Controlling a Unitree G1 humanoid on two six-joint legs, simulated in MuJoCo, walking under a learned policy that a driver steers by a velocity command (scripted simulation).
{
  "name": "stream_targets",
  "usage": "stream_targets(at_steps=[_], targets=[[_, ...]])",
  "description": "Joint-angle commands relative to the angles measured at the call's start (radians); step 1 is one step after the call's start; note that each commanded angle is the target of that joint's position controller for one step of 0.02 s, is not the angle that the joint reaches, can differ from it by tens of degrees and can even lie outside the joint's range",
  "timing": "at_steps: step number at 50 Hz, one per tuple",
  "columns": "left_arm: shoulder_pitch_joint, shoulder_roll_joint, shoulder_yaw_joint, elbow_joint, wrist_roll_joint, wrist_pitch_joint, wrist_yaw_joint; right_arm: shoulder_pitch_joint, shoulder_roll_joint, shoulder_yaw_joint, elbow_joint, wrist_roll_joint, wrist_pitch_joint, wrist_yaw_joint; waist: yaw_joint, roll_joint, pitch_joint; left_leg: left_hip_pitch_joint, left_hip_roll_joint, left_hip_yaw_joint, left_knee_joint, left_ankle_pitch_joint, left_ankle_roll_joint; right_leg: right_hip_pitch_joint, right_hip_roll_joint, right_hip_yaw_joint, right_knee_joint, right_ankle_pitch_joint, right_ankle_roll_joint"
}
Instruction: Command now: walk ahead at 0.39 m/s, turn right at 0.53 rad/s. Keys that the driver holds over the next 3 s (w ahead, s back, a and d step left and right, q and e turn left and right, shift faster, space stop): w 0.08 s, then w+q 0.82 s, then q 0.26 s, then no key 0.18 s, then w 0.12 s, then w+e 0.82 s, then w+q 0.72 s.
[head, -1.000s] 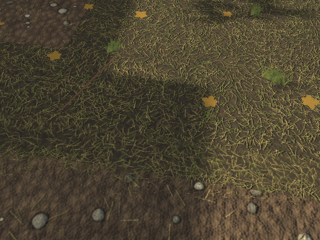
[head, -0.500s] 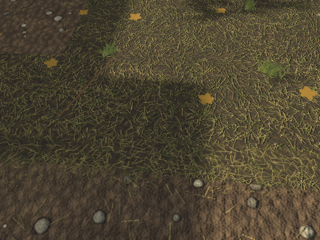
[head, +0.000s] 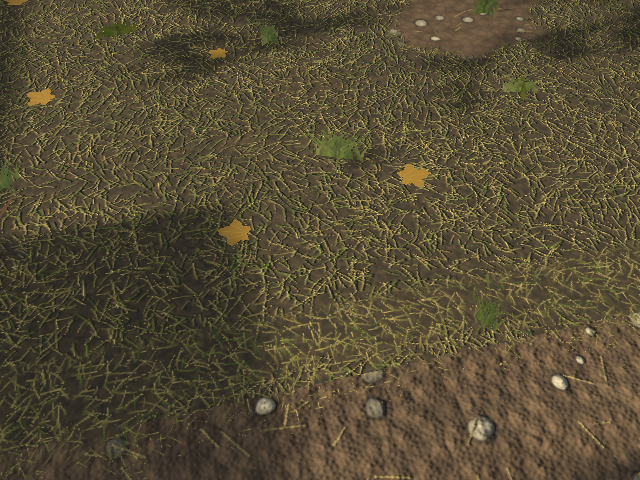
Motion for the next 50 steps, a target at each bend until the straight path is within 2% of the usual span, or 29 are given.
stream_targets(at_steps=[1,4,5,6,7,8,9,10,11,12,14,15,18,21,28,30,32,33,34,35,36,37,38,39,41,42,45,47,50], targets=[[-0.196,0.031,-0.008,-0.135,0.000,-0.028,-0.010,0.037,-0.138,-0.032,-0.020,-0.004,-0.021,0.006,-0.031,0.141,0.105,0.017,0.285,-0.152,-0.094,0.111,0.147,-0.150,-0.016,-0.041,-0.098,-0.006,-0.032],[-0.184,0.029,-0.015,-0.143,0.006,-0.036,-0.003,0.048,-0.154,-0.035,0.006,0.000,-0.015,0.011,-0.005,0.162,0.094,-0.035,0.285,-0.097,-0.041,0.300,0.133,0.003,0.021,-0.105,-0.200,-0.058,-0.086],[-0.140,0.026,-0.015,-0.129,0.009,-0.042,0.006,0.054,-0.153,-0.032,0.019,0.005,-0.012,0.014,0.020,0.156,0.075,-0.069,0.286,-0.085,0.009,0.448,0.130,0.110,0.051,-0.120,-0.241,-0.062,-0.109],[-0.030,0.028,-0.009,-0.091,0.011,-0.053,0.019,0.047,-0.154,-0.027,0.032,0.013,-0.008,0.017,0.082,0.125,0.026,-0.105,0.265,-0.048,0.142,0.634,0.121,0.273,0.086,-0.126,-0.309,-0.011,-0.131],[0.142,0.057,0.007,-0.024,0.019,-0.067,0.035,0.044,-0.146,-0.020,0.037,0.021,-0.004,0.019,0.160,0.063,-0.078,-0.183,0.213,0.006,0.349,0.683,0.097,0.511,0.109,-0.123,-0.376,0.034,-0.149],[0.320,0.137,0.028,0.010,0.039,-0.077,0.055,0.033,-0.099,0.000,0.004,0.022,-0.003,0.025,0.233,-0.071,-0.216,-0.394,0.155,0.018,0.658,0.305,0.067,0.774,-0.141,0.160,-0.454,-0.215,-0.183],[0.346,0.251,0.042,0.003,0.024,-0.080,0.071,0.075,-0.020,0.011,-0.036,0.029,-0.001,0.033,0.190,-0.251,-0.283,-0.658,-0.013,-0.060,0.942,-0.288,0.035,0.867,-0.424,0.640,-0.614,-0.283,-0.254],[0.285,0.225,0.040,0.004,-0.002,-0.080,0.082,-0.007,-0.130,-0.020,-0.025,0.024,0.004,0.023,0.197,-0.073,-0.174,-0.697,0.004,-0.241,1.016,-0.195,0.054,0.726,-0.390,0.576,-0.624,-0.194,-0.239],[0.195,0.162,0.018,0.000,-0.005,-0.085,0.084,-0.021,-0.118,-0.023,-0.028,0.035,-0.003,0.030,0.135,-0.055,-0.059,-0.680,0.044,-0.255,0.982,-0.096,0.066,0.600,-0.339,0.389,-0.622,-0.081,-0.206],[0.133,0.093,0.000,-0.003,-0.007,-0.096,0.078,0.005,-0.096,-0.019,-0.002,0.037,-0.004,0.032,0.090,-0.039,-0.007,-0.628,0.074,-0.235,0.924,-0.035,0.064,0.508,-0.279,0.263,-0.650,0.046,-0.167],[0.088,0.030,-0.020,-0.001,-0.014,-0.119,0.082,0.059,-0.063,-0.017,0.045,0.008,0.024,0.038,0.046,-0.073,0.014,-0.560,0.087,-0.215,0.883,0.027,0.043,0.439,-0.201,0.108,-0.682,0.177,-0.113],[0.109,0.023,-0.023,0.009,-0.014,-0.131,0.082,0.064,-0.056,-0.020,0.051,0.007,0.034,0.045,0.042,-0.069,0.009,-0.550,0.076,-0.211,0.894,0.046,0.040,0.433,-0.193,0.071,-0.683,0.271,-0.104],[0.170,0.031,-0.021,0.045,-0.022,-0.152,0.086,0.006,-0.029,-0.025,0.039,0.013,0.048,0.057,0.031,-0.057,0.031,-0.631,0.068,-0.202,0.898,0.116,0.028,0.448,-0.179,-0.029,-0.696,0.433,-0.074],[0.218,0.004,-0.029,0.069,-0.019,-0.155,0.092,-0.114,-0.018,-0.022,0.000,0.012,0.049,0.066,0.050,-0.060,0.071,-0.720,0.066,-0.173,0.835,0.214,0.021,0.458,-0.168,-0.095,-0.718,0.470,-0.070],[0.313,0.020,-0.038,0.137,-0.019,-0.144,0.120,-0.340,0.020,0.011,-0.092,0.001,0.042,0.078,0.084,-0.031,0.106,-0.677,0.012,-0.025,0.465,0.258,0.053,0.577,-0.188,-0.206,-0.674,0.765,-0.073],[0.319,0.050,-0.034,0.148,-0.018,-0.138,0.131,-0.318,0.001,0.007,-0.095,0.001,0.045,0.072,0.061,-0.050,0.063,-0.583,-0.044,0.022,0.420,0.190,0.094,0.630,-0.201,-0.237,-0.571,1.049,-0.062],[0.295,0.089,-0.023,0.146,-0.013,-0.125,0.145,-0.203,-0.031,-0.005,-0.069,-0.002,0.049,0.064,0.000,-0.085,-0.008,-0.452,-0.093,0.032,0.416,0.090,0.146,0.648,-0.224,-0.249,-0.383,1.250,-0.060],[0.275,0.106,-0.017,0.135,-0.007,-0.117,0.144,-0.110,-0.063,-0.019,-0.043,-0.003,0.045,0.060,-0.042,-0.088,-0.063,-0.341,-0.108,0.008,0.390,0.044,0.178,0.616,-0.235,-0.243,-0.231,1.224,-0.070],[0.246,0.117,-0.013,0.120,-0.008,-0.112,0.135,0.014,-0.098,-0.039,-0.006,-0.008,0.036,0.052,-0.104,-0.062,-0.122,-0.170,-0.117,-0.034,0.300,0.040,0.216,0.526,-0.221,-0.242,-0.010,1.047,-0.077],[0.226,0.090,-0.017,0.093,-0.011,-0.117,0.120,0.095,-0.170,-0.068,0.008,-0.013,0.036,0.036,-0.141,0.062,-0.178,0.018,0.040,-0.251,0.220,-0.040,0.283,0.324,-0.138,-0.258,0.324,0.540,-0.070],[0.260,-0.010,-0.031,0.016,-0.018,-0.128,0.099,0.025,-0.262,-0.089,-0.018,-0.005,0.046,0.031,-0.024,0.273,-0.225,0.280,0.307,-0.822,0.154,0.085,0.462,-0.132,0.092,-0.135,0.676,-0.304,-0.017],[0.154,0.055,-0.026,-0.012,-0.008,-0.145,0.092,0.026,-0.239,-0.090,-0.014,0.029,0.051,0.028,-0.071,0.093,-0.194,0.243,0.318,-0.858,0.042,-0.004,0.478,-0.268,0.046,0.047,0.685,-0.225,-0.029],[0.118,0.060,-0.028,-0.031,-0.020,-0.161,0.086,-0.033,-0.187,-0.077,-0.017,0.030,0.048,0.020,-0.031,0.039,-0.066,0.108,0.306,-0.747,-0.003,-0.007,0.428,-0.281,-0.014,0.059,0.591,-0.129,-0.035],[0.133,0.068,-0.024,-0.019,-0.025,-0.165,0.087,-0.077,-0.129,-0.063,-0.016,0.024,0.044,0.019,0.028,-0.038,0.020,-0.035,0.259,-0.651,-0.026,0.103,0.367,-0.218,-0.046,0.043,0.482,-0.087,-0.031],[0.163,0.045,-0.030,-0.010,0.006,-0.128,0.085,-0.126,-0.097,-0.047,-0.025,0.027,0.021,0.011,0.087,-0.041,0.036,-0.178,0.159,-0.497,-0.035,0.290,0.310,-0.088,-0.076,0.039,0.364,-0.070,0.004],[0.167,0.033,-0.031,-0.013,0.014,-0.109,0.082,-0.118,-0.103,-0.046,-0.023,0.029,0.008,0.013,0.097,-0.025,0.025,-0.208,0.132,-0.457,-0.033,0.366,0.301,-0.058,-0.076,0.026,0.325,-0.068,0.017],[0.085,0.017,-0.037,-0.059,0.013,-0.085,0.073,-0.069,-0.147,-0.056,-0.011,0.031,-0.009,0.019,0.083,0.023,0.024,-0.238,0.078,-0.401,-0.037,0.469,0.273,-0.073,-0.076,-0.015,0.180,0.024,0.049],[0.001,0.018,-0.039,-0.091,0.007,-0.084,0.076,-0.029,-0.147,-0.056,-0.006,0.031,-0.003,0.019,0.054,0.048,0.038,-0.219,0.055,-0.375,0.009,0.676,0.231,-0.094,-0.057,-0.033,0.068,0.096,0.061],[-0.080,0.013,-0.048,-0.125,-0.006,-0.086,0.080,0.029,-0.150,-0.058,0.000,0.031,0.014,0.013,0.006,0.092,-0.012,-0.148,0.025,-0.354,0.101,0.863,0.163,-0.062,-0.001,-0.048,-0.071,0.181,0.052]])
